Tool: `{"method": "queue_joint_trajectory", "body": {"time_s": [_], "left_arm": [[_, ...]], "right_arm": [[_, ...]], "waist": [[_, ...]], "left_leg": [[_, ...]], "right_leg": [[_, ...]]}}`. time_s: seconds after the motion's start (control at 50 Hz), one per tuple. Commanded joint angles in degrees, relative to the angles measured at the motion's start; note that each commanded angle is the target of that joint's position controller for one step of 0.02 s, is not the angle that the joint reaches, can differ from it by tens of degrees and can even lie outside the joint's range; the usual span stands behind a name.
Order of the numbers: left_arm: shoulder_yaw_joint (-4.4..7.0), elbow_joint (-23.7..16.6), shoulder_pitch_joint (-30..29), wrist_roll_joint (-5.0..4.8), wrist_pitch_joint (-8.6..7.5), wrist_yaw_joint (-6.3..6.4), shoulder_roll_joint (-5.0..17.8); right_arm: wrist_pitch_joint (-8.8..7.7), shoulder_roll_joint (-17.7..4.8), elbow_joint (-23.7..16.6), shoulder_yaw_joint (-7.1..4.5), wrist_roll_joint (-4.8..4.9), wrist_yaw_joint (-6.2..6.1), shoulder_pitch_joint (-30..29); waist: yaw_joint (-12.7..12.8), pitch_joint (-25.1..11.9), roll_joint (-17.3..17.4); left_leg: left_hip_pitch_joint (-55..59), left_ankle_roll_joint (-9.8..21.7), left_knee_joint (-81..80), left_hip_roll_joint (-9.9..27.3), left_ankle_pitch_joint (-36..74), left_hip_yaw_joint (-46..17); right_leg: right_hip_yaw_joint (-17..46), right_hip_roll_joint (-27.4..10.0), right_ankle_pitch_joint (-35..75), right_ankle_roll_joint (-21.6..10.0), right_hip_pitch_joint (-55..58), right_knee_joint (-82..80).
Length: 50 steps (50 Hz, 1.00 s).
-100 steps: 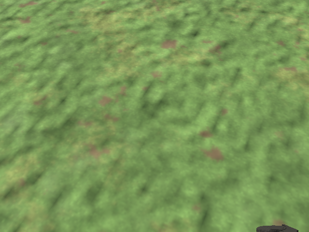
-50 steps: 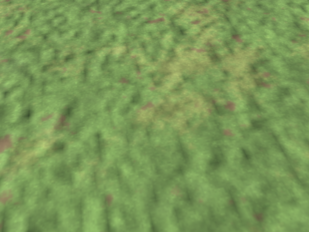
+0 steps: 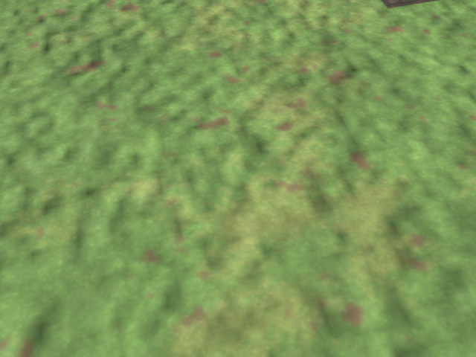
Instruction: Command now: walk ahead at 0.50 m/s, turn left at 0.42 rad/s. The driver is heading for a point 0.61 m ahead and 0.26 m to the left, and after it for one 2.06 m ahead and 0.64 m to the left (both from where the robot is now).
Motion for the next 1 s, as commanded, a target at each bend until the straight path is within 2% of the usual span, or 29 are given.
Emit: {"method": "queue_joint_trajectory", "body": {"time_s": [0.02,0.1,0.14,0.18,0.2,0.22,0.24,0.26,0.28,0.3,0.32,0.34,0.38,0.44,0.56,0.64,0.68,0.7,0.72,0.74,0.76,0.78,0.8,0.82,0.84,0.86,0.9,0.94,1.0], "left_arm": [[0.95,-2.2,-0.4,-0.11,-0.93,0.39,5.9],[1.01,0.3,3.9,0.1,-0.41,1.2,6.6],[1.13,0.9,4.1,0.32,0.12,1.6,7.4],[1.51,1.0,3.1,0.48,0.72,2.06,9.1],[1.78,0.8,2.4,0.64,1.22,2.15,10.0],[2.0,0.5,2.1,0.62,1.73,2.06,10.7],[2.01,-0.7,0.5,0.37,1.8,1.78,10.7],[0.7,-4.4,3.0,-0.38,1.3,0.54,4.1],[1.6,-6.8,-3.1,-0.06,0.56,0.13,8.1],[1.39,-8.5,-7.9,-0.1,-0.26,-0.17,7.8],[1.19,-8.4,-7.6,-0.4,-0.87,-0.19,7.6],[1.33,-7.7,-6.8,0.0,-0.53,-0.07,7.4],[1.19,-7.4,-4.7,1.7,1.8,-0.3,6.4],[0.99,-8.9,-7.1,1.9,3.58,-0.86,5.2],[0.56,-14.0,-21.1,1.28,3.58,-1.3,5.6],[0.09,-16.6,-26.9,0.74,2.76,-1.58,6.1],[0.23,-17.0,-25.8,0.54,2.26,-1.51,7.3],[0.49,-16.4,-22.8,0.42,1.98,-1.34,8.1],[1.01,-15.0,-17.7,0.34,1.66,-0.92,9.3],[1.71,-12.8,-10.0,0.51,1.03,-0.28,10.7],[2.67,-11.9,-1.6,1.64,0.4,0.67,14.3],[3.75,-12.5,0.9,2.94,0.86,1.16,19.7],[3.78,-12.5,-2.1,1.81,1.84,0.94,17.3],[2.52,-13.6,-6.5,1.37,2.07,0.75,11.6],[1.68,-13.4,-9.2,1.09,1.99,0.49,8.4],[1.33,-12.9,-9.4,1.16,1.77,0.48,7.4],[1.24,-11.2,-7.7,0.69,0.82,0.37,7.2],[1.54,-10.2,-6.1,0.14,-0.26,-0.1,7.6],[1.91,-9.1,-4.5,0.07,-0.6,-0.26,8.0]], "right_arm": [[-0.63,-0.6,-4.6,0.44,-0.01,0.53,-5.5],[-0.79,-0.1,-7.5,1.19,-0.32,1.01,-12.2],[-0.82,-0.6,-8.0,1.05,-0.44,1.01,-12.2],[-0.67,-1.6,-7.3,0.5,-0.62,0.57,-8.6],[-0.77,-2.6,-6.1,-0.06,-0.69,0.32,-4.4],[-1.17,-4.1,-4.3,-0.96,-0.89,0.03,1.9],[-1.5,-7.4,-1.7,-2.5,-1.61,-0.66,11.1],[-1.2,-14.4,-2.1,-4.47,-1.63,-1.58,12.1],[-0.47,-15.0,-2.6,-4.64,0.5,-1.53,12.4],[-0.24,-13.5,-2.2,-4.29,1.01,-2.04,9.2],[-0.42,-10.2,-2.2,-3.53,1.2,-2.21,6.5],[-0.77,-8.1,-2.4,-2.97,1.1,-2.36,3.8],[-1.79,-6.4,-2.8,-2.19,1.55,-2.49,2.0],[-2.97,-8.5,-2.3,-2.67,1.62,-2.18,4.5],[-2.58,-9.0,-1.7,-2.87,1.34,-2.19,11.4],[-2.38,-9.7,-1.7,-2.98,0.67,-2.7,14.1],[-2.42,-10.5,-2.4,-3.19,0.43,-3.17,12.9],[-2.48,-11.2,-3.1,-3.34,0.35,-3.31,11.0],[-2.68,-11.9,-3.7,-3.49,0.28,-3.19,9.0],[-3.02,-11.9,-3.9,-3.45,0.63,-2.74,7.9],[-3.55,-8.9,-5.0,-2.58,1.28,-2.12,8.3],[-3.55,-2.4,-6.9,-1.21,2.99,-2.19,14.2],[-2.86,-7.0,-6.2,-1.52,1.19,-2.59,15.2],[-2.25,-8.5,-5.4,-1.92,0.39,-2.46,11.8],[-2.05,-7.9,-5.7,-1.79,0.22,-1.83,8.7],[-1.67,-7.0,-5.9,-1.71,-0.03,-1.31,7.7],[-0.34,-5.9,-6.1,-1.5,-0.72,-0.31,7.7],[0.34,-5.1,-7.4,-1.25,-0.59,0.33,5.4],[0.62,-4.5,-9.7,-0.86,-0.67,1.07,-0.5]], "waist": [[-0.1,3.9,-5.7],[1.9,4.9,-5.6],[1.1,4.1,-6.2],[-1.1,1.2,-8.1],[-3.0,-1.4,-8.5],[-5.7,-5.1,-8.1],[-10.4,-9.7,-4.6],[-7.1,-14.9,8.7],[-8.5,-17.6,4.2],[-7.3,-8.5,0.2],[-4.8,-3.6,-3.0],[-2.1,-0.4,-5.1],[0.6,-1.0,-3.7],[0.7,-1.0,-2.0],[-4.6,0.8,1.0],[-6.6,0.9,1.5],[-5.3,0.8,2.2],[-3.4,0.3,2.5],[-1.0,-1.4,2.6],[2.9,-5.2,0.0],[6.2,-12.5,-5.3],[3.3,-19.5,-17.9],[1.3,-18.2,-16.1],[0.5,-9.0,-7.8],[0.1,-4.0,-4.5],[-0.5,-2.1,-6.4],[-1.4,-1.1,-9.2],[-1.6,-1.1,-8.8],[-1.0,0.2,-8.0]], "left_leg": [[-1.2,-0.3,-7.3,-0.1,6.0,2.7],[-0.3,1.9,-16.0,-1.4,5.1,7.4],[2.2,3.8,-18.4,-3.3,1.0,9.2],[8.1,6.4,-18.9,-6.8,-5.3,11.3],[12.9,8.0,-19.7,-8.7,-8.2,11.6],[21.0,9.7,-22.5,-10.2,-9.1,10.7],[34.8,12.7,-27.2,-6.8,-9.4,3.9],[53.9,21.2,-28.5,11.3,-8.5,-24.0],[56.4,24.9,-37.2,15.6,-7.2,-42.1],[50.2,22.4,-38.8,14.1,-4.7,-32.0],[42.3,19.6,-39.9,12.0,0.7,-26.2],[36.0,17.0,-40.7,8.7,6.7,-21.0],[29.9,15.2,-41.6,4.5,13.0,-15.0],[27.2,14.7,-42.5,1.9,15.7,-12.6],[32.1,11.6,-42.0,0.6,12.8,-14.8],[37.0,11.1,-38.5,1.9,17.6,-17.4],[37.2,9.7,-36.3,2.8,19.2,-19.3],[35.4,8.5,-34.7,2.8,20.7,-19.6],[33.1,7.3,-30.7,2.0,25.4,-19.6],[30.8,5.9,-21.6,-1.0,27.1,-17.7],[24.6,4.5,-7.0,-5.1,17.1,-14.0],[7.6,2.4,9.6,-13.8,-22.3,-6.9],[1.0,2.9,16.6,-10.5,-25.6,-5.8],[0.2,2.9,17.8,-7.0,-19.9,-5.7],[1.4,2.4,15.3,-5.1,-15.8,-4.7],[2.9,2.0,13.1,-3.6,-14.3,-4.1],[5.0,1.2,11.9,-2.5,-12.8,-3.0],[3.1,0.8,11.3,-2.0,-10.8,-2.6],[-2.1,-0.2,7.7,-0.7,-5.9,-1.9]], "right_leg": [[3.7,-15.1,20.4,-2.5,-2.9,-5.8],[0.4,-16.9,29.0,-2.0,3.7,-3.1],[-1.3,-17.8,39.7,-1.5,7.1,1.0],[-3.0,-18.4,56.3,-1.1,9.2,9.2],[-3.6,-18.6,60.6,-1.3,9.2,16.5],[-3.8,-18.5,57.6,-1.2,6.4,26.8],[-4.3,-17.1,44.0,0.3,-3.7,42.2],[-3.6,-7.5,-5.0,3.6,-28.8,64.3],[9.1,-1.2,-17.9,4.2,-39.4,73.1],[12.6,-5.9,-11.7,3.6,-44.3,70.4],[12.1,-7.9,-7.4,3.6,-41.6,64.5],[12.0,-9.3,-6.3,4.1,-38.0,59.8],[12.0,-10.1,-6.0,5.8,-31.5,54.7],[10.2,-9.8,-3.0,7.6,-31.9,48.6],[10.2,-8.3,9.0,8.4,-37.4,32.6],[10.5,-6.0,9.8,7.4,-36.7,25.3],[11.5,-5.2,7.9,6.2,-32.0,21.2],[11.6,-4.4,6.0,5.4,-26.6,19.0],[11.1,-2.9,3.5,4.4,-18.7,17.6],[10.7,-2.6,4.2,3.1,-8.3,14.0],[19.7,-11.8,-4.4,0.6,4.7,11.7],[44.6,-28.6,-10.5,-5.1,19.2,7.1],[55.8,-29.7,-18.6,-7.7,14.8,3.0],[46.7,-27.1,-20.8,-6.5,6.3,2.0],[37.4,-23.6,-14.0,-5.2,-0.1,1.1],[30.4,-21.0,-6.7,-3.7,-3.5,0.1],[22.2,-18.5,2.8,-2.8,-6.9,-1.1],[18.3,-18.9,9.2,-3.6,-6.2,-2.2],[12.9,-19.2,12.0,-4.4,-4.6,-4.1]]}}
